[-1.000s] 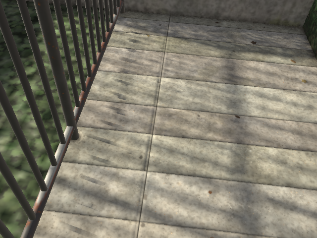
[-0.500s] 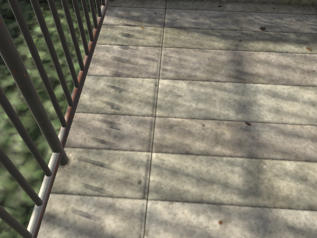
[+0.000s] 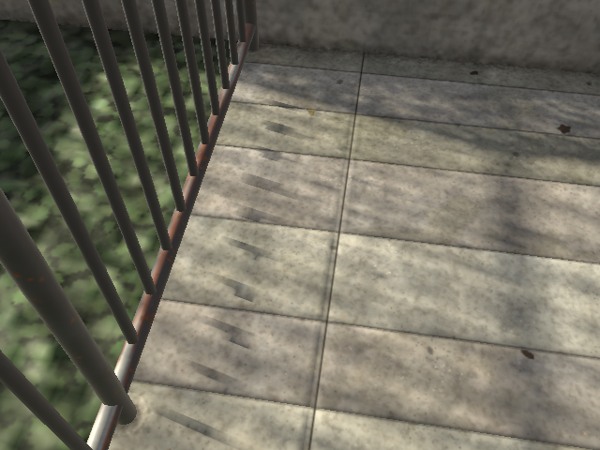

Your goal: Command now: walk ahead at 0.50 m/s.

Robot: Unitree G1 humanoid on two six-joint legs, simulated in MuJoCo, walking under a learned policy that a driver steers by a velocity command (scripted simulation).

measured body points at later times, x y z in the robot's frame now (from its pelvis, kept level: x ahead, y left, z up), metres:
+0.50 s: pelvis +0.27 -0.02 +0.01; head +0.31 -0.04 +0.45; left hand +0.49 +0.16 -0.11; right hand +0.18 -0.25 -0.14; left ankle +0.12 +0.07 -0.72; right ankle +0.39 -0.12 -0.71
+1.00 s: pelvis +0.54 -0.10 +0.02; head +0.58 -0.13 +0.46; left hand +0.61 +0.17 -0.10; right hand +0.67 -0.40 -0.08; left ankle +0.75 -0.05 -0.69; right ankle +0.39 -0.11 -0.72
